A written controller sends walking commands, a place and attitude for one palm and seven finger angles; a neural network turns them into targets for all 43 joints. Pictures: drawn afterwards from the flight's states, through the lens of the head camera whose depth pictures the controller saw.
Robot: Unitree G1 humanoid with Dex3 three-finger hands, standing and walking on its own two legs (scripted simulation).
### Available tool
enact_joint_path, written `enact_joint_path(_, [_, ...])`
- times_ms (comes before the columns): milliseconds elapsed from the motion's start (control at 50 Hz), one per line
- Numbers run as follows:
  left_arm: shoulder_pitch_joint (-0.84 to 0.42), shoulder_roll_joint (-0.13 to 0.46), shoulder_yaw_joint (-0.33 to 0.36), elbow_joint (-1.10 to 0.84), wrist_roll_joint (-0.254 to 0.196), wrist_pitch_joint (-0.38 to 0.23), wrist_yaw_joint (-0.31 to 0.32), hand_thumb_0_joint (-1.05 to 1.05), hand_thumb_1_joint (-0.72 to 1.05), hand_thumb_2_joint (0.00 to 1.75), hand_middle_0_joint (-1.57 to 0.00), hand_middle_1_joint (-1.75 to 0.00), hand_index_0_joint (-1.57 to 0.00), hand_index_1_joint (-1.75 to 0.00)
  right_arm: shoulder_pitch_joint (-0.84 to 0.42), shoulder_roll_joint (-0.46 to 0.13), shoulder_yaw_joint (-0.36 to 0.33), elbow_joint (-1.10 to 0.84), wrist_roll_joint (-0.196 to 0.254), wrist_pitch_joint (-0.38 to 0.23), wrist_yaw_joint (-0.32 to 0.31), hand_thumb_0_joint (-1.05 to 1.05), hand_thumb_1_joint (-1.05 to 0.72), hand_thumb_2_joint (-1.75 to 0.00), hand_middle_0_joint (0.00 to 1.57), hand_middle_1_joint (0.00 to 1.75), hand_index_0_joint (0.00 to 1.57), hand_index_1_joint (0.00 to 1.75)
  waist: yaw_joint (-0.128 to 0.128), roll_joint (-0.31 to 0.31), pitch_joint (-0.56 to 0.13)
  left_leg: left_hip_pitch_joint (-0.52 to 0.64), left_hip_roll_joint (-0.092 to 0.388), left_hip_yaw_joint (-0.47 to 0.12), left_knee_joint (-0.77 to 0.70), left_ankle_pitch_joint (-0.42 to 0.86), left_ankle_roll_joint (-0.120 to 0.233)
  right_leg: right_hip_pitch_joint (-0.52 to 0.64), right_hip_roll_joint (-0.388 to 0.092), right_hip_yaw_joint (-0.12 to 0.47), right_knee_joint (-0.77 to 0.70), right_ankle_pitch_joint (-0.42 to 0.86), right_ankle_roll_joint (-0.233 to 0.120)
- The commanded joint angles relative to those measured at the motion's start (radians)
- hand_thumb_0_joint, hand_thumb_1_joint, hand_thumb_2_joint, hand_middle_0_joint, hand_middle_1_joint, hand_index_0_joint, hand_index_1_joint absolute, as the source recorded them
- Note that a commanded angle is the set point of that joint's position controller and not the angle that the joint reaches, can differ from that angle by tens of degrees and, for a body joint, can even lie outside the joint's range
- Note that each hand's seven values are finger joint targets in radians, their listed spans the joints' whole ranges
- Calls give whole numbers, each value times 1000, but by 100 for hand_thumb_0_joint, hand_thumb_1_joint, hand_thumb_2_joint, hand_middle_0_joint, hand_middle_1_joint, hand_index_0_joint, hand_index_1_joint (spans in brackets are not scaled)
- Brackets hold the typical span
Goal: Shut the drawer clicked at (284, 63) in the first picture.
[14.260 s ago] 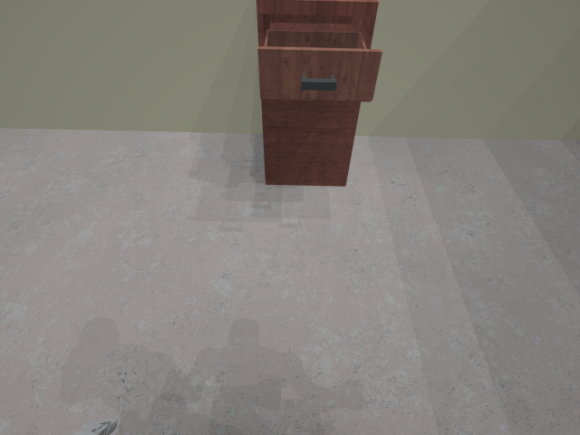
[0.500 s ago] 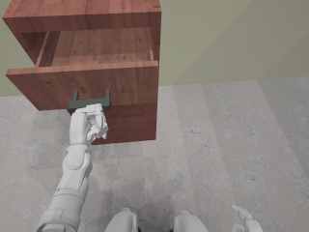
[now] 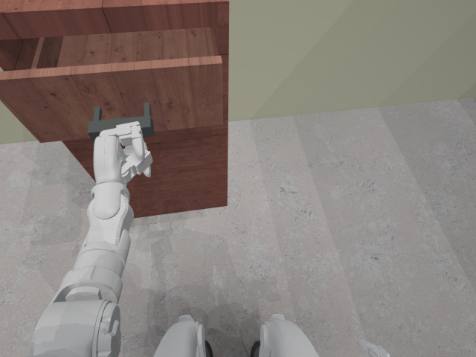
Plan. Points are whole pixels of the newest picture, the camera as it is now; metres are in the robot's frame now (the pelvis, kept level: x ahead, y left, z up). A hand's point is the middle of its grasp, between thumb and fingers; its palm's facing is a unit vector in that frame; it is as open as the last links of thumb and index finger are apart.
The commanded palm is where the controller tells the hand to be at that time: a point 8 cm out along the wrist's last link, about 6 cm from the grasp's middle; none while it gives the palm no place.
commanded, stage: push the drawer shut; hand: left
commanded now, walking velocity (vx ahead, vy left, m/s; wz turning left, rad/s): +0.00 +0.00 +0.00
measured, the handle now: (122, 119) +0.52 +0.19 +0.04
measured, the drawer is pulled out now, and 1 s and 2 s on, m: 0.09 0.00 0.00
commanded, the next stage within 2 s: pull the fist back off the drawer in 1.06 s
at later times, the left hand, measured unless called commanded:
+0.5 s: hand (141, 126) +0.50 +0.16 +0.04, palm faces +0.11 -0.99 -0.03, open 3.2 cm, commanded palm +0.48 +0.21 +0.05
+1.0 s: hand (139, 112) +0.54 +0.17 +0.04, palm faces +0.12 -0.99 -0.03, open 2.9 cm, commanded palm +0.54 +0.20 +0.05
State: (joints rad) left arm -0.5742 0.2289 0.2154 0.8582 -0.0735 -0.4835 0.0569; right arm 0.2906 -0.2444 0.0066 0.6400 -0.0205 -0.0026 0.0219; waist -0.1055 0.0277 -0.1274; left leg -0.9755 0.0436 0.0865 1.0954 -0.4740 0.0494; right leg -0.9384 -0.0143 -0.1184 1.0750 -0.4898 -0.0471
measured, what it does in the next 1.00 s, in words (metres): stands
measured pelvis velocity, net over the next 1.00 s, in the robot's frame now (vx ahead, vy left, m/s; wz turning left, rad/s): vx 0.00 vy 0.02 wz -0.02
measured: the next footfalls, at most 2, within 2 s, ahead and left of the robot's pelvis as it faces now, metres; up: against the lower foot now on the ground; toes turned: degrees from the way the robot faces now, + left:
none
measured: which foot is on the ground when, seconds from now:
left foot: down 0.00-1.00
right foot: down 0.00-1.00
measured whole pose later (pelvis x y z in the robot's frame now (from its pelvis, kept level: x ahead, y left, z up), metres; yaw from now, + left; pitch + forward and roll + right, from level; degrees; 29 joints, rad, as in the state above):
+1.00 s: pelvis +0.00 +0.02 -0.02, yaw -1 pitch +27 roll -5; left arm -1.01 0.45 0.39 1.26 0.03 -0.50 0.02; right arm 0.39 -0.25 0.04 0.65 -0.07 0.07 0.04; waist -0.22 0.04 -0.12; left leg -1.16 0.06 0.05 1.17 -0.49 0.07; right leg -1.09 0.00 -0.15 1.10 -0.48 -0.03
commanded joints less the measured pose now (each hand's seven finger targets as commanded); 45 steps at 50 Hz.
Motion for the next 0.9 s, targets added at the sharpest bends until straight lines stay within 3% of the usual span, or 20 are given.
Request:
enact_joint_path(0, [-450,216,78,-189,-18,-88,-3,0,90,90,-140,-160,-140,-160,98,-154,-50,-73,2,-23,-11,0,-90,-90,20,30,20,30,-22,26,-441,267,-29,-112,-115,282,-23,212,30,118,-140,310,32])
enact_joint_path(60, [-495,257,111,-123,-15,-86,-11,0,90,90,-140,-160,-140,-160,112,-158,-48,-66,2,-18,-16,0,-90,-90,20,30,20,30,-36,-14,-421,205,-32,-106,-105,249,-16,230,29,129,-145,301,37])
enact_joint_path(140, [-525,289,143,-105,-14,-102,-22,0,90,90,-140,-160,-140,-160,132,-159,-48,-62,-5,-14,-14,0,-90,-90,20,30,20,30,-27,45,-477,233,-32,-105,-97,293,-18,230,29,131,-132,334,34])
enact_joint_path(240, [-559,326,164,-34,-10,-101,-40,0,90,90,-140,-160,-140,-160,154,-166,-47,-52,-7,-2,-9,0,-90,-90,20,30,20,30,-48,13,-460,202,-27,-106,-84,297,-14,220,34,132,-131,344,38])
enact_joint_path(300, [-623,351,170,-17,1,-100,-48,0,90,90,-140,-160,-140,-160,169,-168,-46,-51,-9,6,-9,0,-90,-90,20,30,20,30,-58,26,-457,186,-28,-106,-76,285,-10,216,34,140,-135,331,38])
enact_joint_path(360, [-639,353,172,-14,3,-102,-52,0,90,90,-140,-160,-140,-160,177,-169,-46,-54,-12,14,-5,0,-90,-90,20,30,20,30,-55,87,-492,240,-26,-112,-76,323,-15,184,37,128,-126,344,34])
enact_joint_path(420, [-675,378,192,48,7,-92,-50,0,90,90,-140,-160,-140,-160,196,-177,-44,-45,-15,22,-4,0,-90,-90,20,30,20,30,-79,47,-459,217,-21,-124,-69,305,-10,150,42,120,-127,312,36])
enact_joint_path(500, [-752,433,211,66,23,-84,-50,0,90,90,-140,-160,-140,-160,215,-184,-38,-47,-17,29,-7,0,-90,-90,20,30,20,30,-95,62,-470,188,-20,-126,-60,292,-8,148,43,124,-125,299,37])
enact_joint_path(580, [-810,410,186,57,37,-87,-52,0,90,90,-140,-160,-140,-160,234,-188,-40,-43,-25,40,0,0,-90,-90,20,30,20,30,-101,147,-536,310,-9,-154,-55,378,-19,63,48,98,-103,309,30])
enact_joint_path(680, [-853,414,186,93,49,-72,-38,0,90,90,-140,-160,-140,-160,260,-197,-40,-36,-33,56,9,0,-90,-90,20,30,20,30,-122,139,-537,331,-2,-170,-50,407,-20,28,54,85,-103,308,30])
enact_joint_path(720, [-863,461,222,120,54,-67,-30,0,90,90,-140,-160,-140,-160,276,-203,-37,-29,-37,62,9,0,-90,-90,20,30,20,30,-127,106,-528,303,-2,-170,-45,407,-15,45,57,87,-104,318,32])
enact_joint_path(740, [-855,481,234,116,61,-66,-28,0,90,90,-140,-160,-140,-160,280,-204,-37,-35,-37,66,8,0,-90,-90,20,30,20,30,-120,119,-541,308,-1,-171,-48,420,-18,51,57,87,-100,326,32])
enact_joint_path(780, [-906,468,220,116,64,-66,-27,0,90,90,-140,-160,-140,-160,281,-201,-37,-31,-36,71,8,0,-90,-90,20,30,20,30,-142,101,-521,288,0,-170,-43,398,-14,38,57,88,-108,314,36])
enact_joint_path(880, [-1028,451,184,115,83,-77,-8,0,90,90,-140,-160,-140,-160,292,-205,-36,-9,-42,66,8,0,-90,-90,20,30,20,30,-174,177,-502,341,7,-200,-46,345,-21,-69,57,76,-113,226,31])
